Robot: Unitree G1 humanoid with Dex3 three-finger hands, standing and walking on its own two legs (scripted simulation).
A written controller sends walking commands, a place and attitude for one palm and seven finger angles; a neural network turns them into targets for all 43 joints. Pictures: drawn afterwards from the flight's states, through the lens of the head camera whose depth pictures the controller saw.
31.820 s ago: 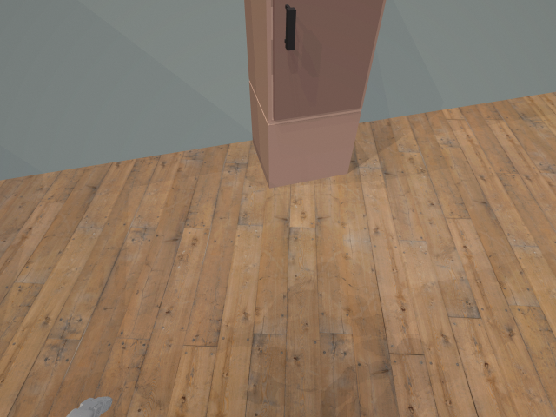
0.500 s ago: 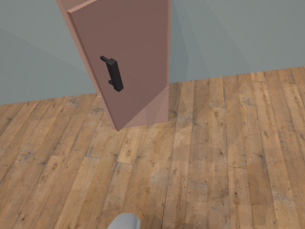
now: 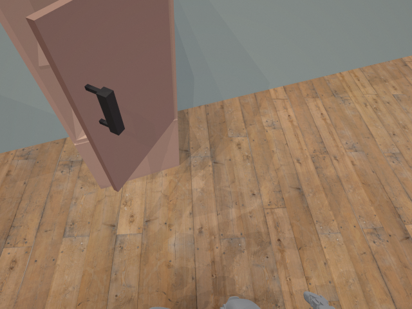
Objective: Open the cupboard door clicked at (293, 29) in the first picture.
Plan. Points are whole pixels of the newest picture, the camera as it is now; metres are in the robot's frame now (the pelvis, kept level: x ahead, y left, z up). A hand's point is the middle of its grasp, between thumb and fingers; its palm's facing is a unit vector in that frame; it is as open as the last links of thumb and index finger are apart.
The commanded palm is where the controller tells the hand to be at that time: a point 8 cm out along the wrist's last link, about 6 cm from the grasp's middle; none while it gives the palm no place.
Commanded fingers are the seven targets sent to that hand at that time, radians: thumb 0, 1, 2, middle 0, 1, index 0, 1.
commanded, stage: walk to a spot facing it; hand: left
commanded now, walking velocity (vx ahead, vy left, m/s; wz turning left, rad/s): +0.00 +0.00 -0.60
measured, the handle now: (104, 109) +0.50 +0.30 +0.03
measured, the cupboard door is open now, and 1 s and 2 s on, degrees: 42 42 42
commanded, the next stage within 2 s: none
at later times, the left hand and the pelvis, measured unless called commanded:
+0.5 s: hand (160, 281) +0.18 +0.11 -0.15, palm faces -0.35 -0.90 -0.25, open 7.4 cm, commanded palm none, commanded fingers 0.00 0.90 0.90 -0.20 -0.30 -0.20 -0.30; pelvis +0.01 -0.03 +0.00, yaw -20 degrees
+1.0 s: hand (186, 247) +0.26 +0.07 -0.16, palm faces -0.62 -0.77 -0.15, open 7.4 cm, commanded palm none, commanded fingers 0.00 0.90 0.90 -0.20 -0.30 -0.20 -0.30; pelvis +0.08 -0.03 +0.01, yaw -40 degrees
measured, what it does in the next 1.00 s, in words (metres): steps on the spot, turning right: right foot, then left foot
